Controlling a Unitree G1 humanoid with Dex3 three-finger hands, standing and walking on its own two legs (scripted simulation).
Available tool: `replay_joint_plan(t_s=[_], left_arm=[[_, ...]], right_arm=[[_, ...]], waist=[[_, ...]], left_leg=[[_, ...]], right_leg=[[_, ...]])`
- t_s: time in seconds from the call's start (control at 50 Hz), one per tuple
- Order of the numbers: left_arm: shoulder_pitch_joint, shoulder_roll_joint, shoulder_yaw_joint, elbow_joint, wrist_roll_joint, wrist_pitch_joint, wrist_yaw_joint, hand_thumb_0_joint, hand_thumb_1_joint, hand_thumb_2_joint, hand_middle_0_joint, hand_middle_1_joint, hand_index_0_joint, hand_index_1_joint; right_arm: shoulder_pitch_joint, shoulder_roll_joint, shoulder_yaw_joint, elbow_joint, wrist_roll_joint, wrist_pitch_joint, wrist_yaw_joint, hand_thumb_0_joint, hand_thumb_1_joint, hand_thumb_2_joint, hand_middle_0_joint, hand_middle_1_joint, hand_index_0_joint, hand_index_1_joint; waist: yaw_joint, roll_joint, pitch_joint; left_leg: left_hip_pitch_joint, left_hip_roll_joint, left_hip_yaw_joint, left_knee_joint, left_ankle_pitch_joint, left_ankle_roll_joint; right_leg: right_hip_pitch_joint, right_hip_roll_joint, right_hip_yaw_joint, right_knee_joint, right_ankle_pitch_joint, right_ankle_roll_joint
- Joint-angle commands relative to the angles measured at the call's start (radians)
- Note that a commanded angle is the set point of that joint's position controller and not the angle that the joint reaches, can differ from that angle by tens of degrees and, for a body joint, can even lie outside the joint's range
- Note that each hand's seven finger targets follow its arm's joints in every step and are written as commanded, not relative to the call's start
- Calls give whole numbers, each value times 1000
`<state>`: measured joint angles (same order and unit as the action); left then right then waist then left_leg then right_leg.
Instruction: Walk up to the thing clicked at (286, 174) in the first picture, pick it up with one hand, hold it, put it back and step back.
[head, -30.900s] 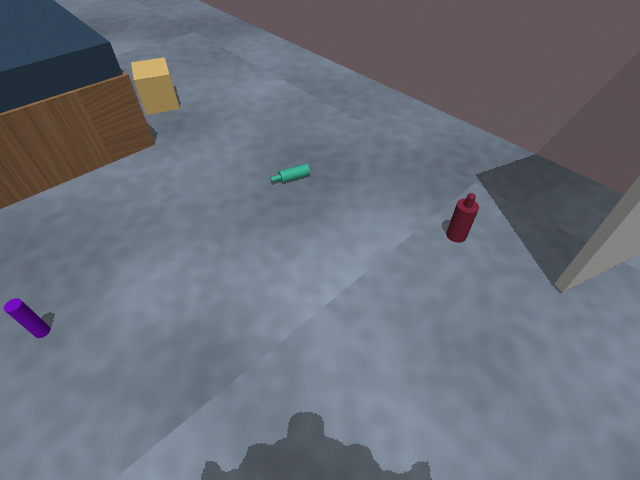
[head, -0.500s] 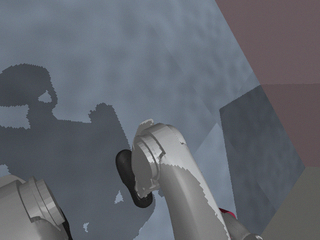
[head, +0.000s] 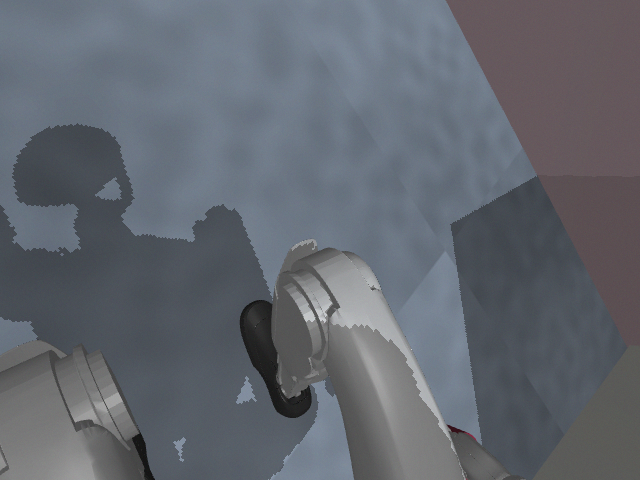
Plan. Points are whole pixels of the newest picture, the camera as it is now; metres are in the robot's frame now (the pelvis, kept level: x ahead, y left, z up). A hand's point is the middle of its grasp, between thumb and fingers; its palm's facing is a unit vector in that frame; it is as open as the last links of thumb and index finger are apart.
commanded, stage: withdraw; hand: left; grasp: from above
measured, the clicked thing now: out of the picture +0.50 +0.34 -0.29
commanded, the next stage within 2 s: home in 0.74 s
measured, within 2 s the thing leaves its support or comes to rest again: neither
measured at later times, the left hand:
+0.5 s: hand out of the picture +0.47 +0.32 -0.08, palm faces -0.48 -0.11 -0.87, open 13.4 cm
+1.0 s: hand out of the picture +0.49 +0.34 -0.12, palm faces -0.38 -0.11 -0.92, open 12.7 cm
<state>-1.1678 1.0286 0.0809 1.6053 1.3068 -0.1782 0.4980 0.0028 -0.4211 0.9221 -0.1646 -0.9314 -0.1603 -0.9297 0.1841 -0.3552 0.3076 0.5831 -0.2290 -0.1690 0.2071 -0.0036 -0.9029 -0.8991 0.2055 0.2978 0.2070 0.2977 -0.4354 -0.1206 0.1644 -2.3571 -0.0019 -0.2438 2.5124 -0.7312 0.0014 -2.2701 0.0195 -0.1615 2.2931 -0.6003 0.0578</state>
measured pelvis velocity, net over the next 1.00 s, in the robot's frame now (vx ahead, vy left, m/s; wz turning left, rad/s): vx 0.00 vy -0.01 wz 0.11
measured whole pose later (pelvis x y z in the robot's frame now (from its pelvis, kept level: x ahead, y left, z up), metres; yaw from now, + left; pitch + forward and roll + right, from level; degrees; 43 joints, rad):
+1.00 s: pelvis +0.00 -0.01 +0.02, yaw +6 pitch +37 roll -9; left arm -1.13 0.82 0.04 1.35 1.19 -0.06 0.23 0.00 -0.24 0.90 -0.26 -0.76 -0.25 -0.77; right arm 0.25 -0.27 0.15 0.63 -0.12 0.01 0.11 0.00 -0.89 -0.89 0.21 0.30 0.21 0.30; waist -0.33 0.02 -0.03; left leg -2.35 -0.02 -0.13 2.37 -0.67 0.01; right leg -2.29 -0.02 -0.07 2.24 -0.60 0.05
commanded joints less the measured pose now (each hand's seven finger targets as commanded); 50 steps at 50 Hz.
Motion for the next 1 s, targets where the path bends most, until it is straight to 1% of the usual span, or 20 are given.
replay_joint_plan(t_s=[0.0,0.02,0.06,0.14,0.2,0.28,0.32,0.36,0.48,0.56,0.6,0.66,0.74,0.78,0.8,0.82,0.84,0.86,0.88,0.98], left_arm=[[-339,203,33,-272,-30,55,44,0,-478,955,-115,-950,-114,-949],[-352,212,45,-355,-31,68,34,0,-485,960,-120,-946,-116,-950],[-271,142,19,-389,-58,104,-3,0,-506,974,-112,-949,-104,-957],[-219,5,-35,-379,-107,160,-115,0,-508,989,-89,-970,-84,-975],[-217,-16,-48,-477,-126,182,-203,0,-464,963,-139,-932,-129,-942],[-244,-119,-100,-490,-165,173,-325,0,-433,948,-157,-910,-147,-921],[-246,-128,-116,-471,-163,157,-366,0,-406,929,-176,-893,-167,-903],[-241,-125,-120,-446,-168,137,-386,0,-384,915,-199,-884,-190,-893],[-290,-96,-123,-392,-149,64,-366,0,-340,877,-230,-853,-227,-857],[-333,-58,-116,-324,-113,31,-294,0,-333,868,-227,-850,-228,-849],[-364,-75,-123,-284,-97,22,-255,0,-337,868,-230,-846,-230,-847],[-437,19,-86,-296,-63,11,-196,0,-337,859,-236,-842,-237,-840],[-488,61,-37,-328,-35,35,-138,0,-358,865,-235,-835,-231,-839],[-441,87,-8,-340,-29,60,-131,0,-360,859,-235,-828,-232,-831],[-427,77,-8,-353,-40,73,-136,0,-280,926,-250,-748,-223,-751],[-427,75,1,-385,-53,84,-141,0,-331,846,-247,-822,-248,-821],[-412,63,-3,-369,-56,97,-151,0,-251,926,-260,-742,-233,-741],[-372,28,-13,-360,-76,109,-167,0,-322,846,-249,-815,-252,-812],[-377,20,-19,-388,-87,117,-183,0,-242,926,-256,-735,-230,-732],[-219,-11,-13,-533,-178,145,-289,0,130,927,-236,-564,-218,-581]], right_arm=[[213,-324,-147,22,21,7,5,0,-906,-902,200,300,200,300],[218,-316,-163,23,30,11,8,0,-907,-904,200,300,200,300],[203,-292,-184,9,56,24,24,0,-908,-905,200,300,200,300],[235,-277,-233,36,86,75,27,0,-902,-902,200,300,200,300],[251,-268,-263,31,104,125,14,0,-903,-904,200,300,200,300],[261,-253,-288,26,124,185,-26,0,-900,-903,200,300,200,300],[254,-245,-288,16,126,204,-53,0,-897,-902,200,300,200,300],[240,-230,-282,14,124,216,-78,0,-896,-901,200,300,200,300],[201,-198,-251,9,120,221,-132,0,-892,-898,200,300,200,300],[190,-201,-230,26,113,207,-146,0,-890,-895,200,300,200,300],[193,-201,-224,31,105,195,-146,0,-893,-896,200,300,200,300],[201,-208,-213,40,98,179,-145,0,-896,-896,200,300,200,300],[219,-221,-221,23,92,161,-137,0,-902,-899,200,300,199,300],[240,-232,-237,17,97,157,-133,0,-904,-899,199,299,199,299],[246,-222,-236,16,98,157,-129,0,-883,-895,199,299,199,299],[251,-229,-242,20,104,160,-127,0,-897,-897,200,300,200,300],[263,-232,-251,20,106,164,-126,0,-882,-894,200,299,199,299],[272,-230,-258,29,108,166,-125,0,-897,-896,200,300,200,300],[282,-224,-257,30,110,171,-122,0,-883,-895,200,299,199,299],[298,-202,-293,21,131,205,-114,0,-888,-896,200,300,199,300]], waist=[[-9,699,-777],[22,779,-873],[64,788,-952],[54,638,-866],[90,583,-903],[59,468,-843],[43,404,-786],[54,346,-758],[66,333,-739],[69,382,-749],[48,399,-752],[58,472,-825],[69,596,-929],[85,628,-975],[92,631,-1000],[97,643,-1021],[83,627,-1018],[88,608,-991],[82,600,-993],[155,537,-1086]], left_leg=[[592,33,110,-296,313,-16],[660,32,117,-308,350,-22],[684,26,127,-327,389,-18],[559,10,151,-347,337,-1],[576,-1,165,-402,321,1],[539,-14,163,-429,267,7],[504,-19,168,-432,218,14],[462,-24,183,-436,185,19],[420,-29,204,-441,111,26],[443,-25,196,-440,102,22],[458,-21,182,-439,92,21],[487,-20,184,-420,122,21],[602,-15,178,-424,206,3],[644,-17,185,-420,250,0],[648,-18,196,-418,267,2],[655,-18,196,-423,288,1],[651,-18,191,-418,289,2],[651,-18,192,-421,297,2],[639,-18,191,-420,299,4],[638,-21,219,-447,334,13]], right_leg=[[389,31,-83,-167,260,-97],[397,27,-76,-165,274,-102],[402,28,-67,-149,299,-103],[369,30,-45,-193,262,-107],[426,23,-24,-237,245,-114],[417,13,-8,-290,188,-118],[410,10,-1,-322,133,-119],[446,11,9,-344,90,-119],[437,8,34,-365,6,-109],[396,10,33,-331,-1,-109],[370,13,21,-307,8,-107],[371,9,15,-266,55,-100],[337,2,-4,-214,141,-111],[349,-7,-3,-210,176,-110],[375,-5,2,-213,189,-110],[375,-10,3,-212,207,-110],[368,-10,0,-216,205,-112],[365,-10,0,-224,206,-113],[374,-9,-1,-231,206,-112],[515,-4,20,-280,229,-109]])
